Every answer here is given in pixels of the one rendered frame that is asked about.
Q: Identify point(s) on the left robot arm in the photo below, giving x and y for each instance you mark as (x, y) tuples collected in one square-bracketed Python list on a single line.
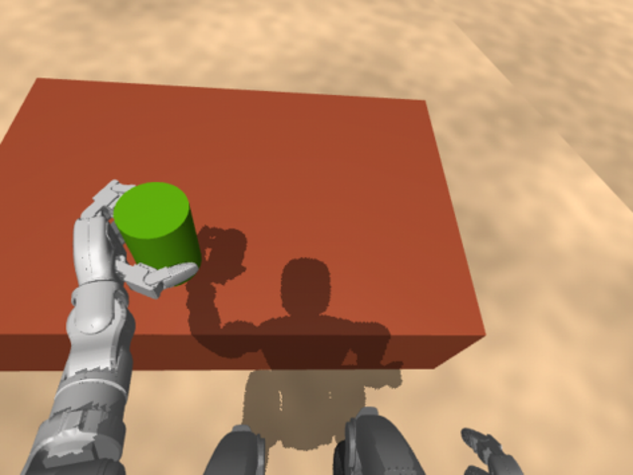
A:
[(85, 432)]

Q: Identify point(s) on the left robot hand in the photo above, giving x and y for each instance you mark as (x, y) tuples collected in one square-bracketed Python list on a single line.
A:
[(98, 251)]

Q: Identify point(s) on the can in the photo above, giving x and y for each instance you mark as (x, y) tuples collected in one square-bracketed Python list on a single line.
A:
[(156, 222)]

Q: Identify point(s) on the right robot hand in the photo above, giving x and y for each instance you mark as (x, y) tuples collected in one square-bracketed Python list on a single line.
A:
[(490, 452)]

